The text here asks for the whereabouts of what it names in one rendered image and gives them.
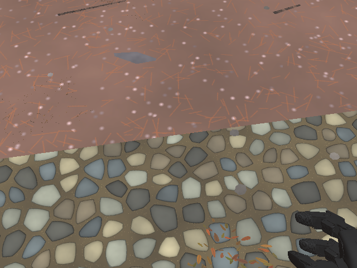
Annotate right robot hand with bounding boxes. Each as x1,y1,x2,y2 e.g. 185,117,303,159
288,210,357,268

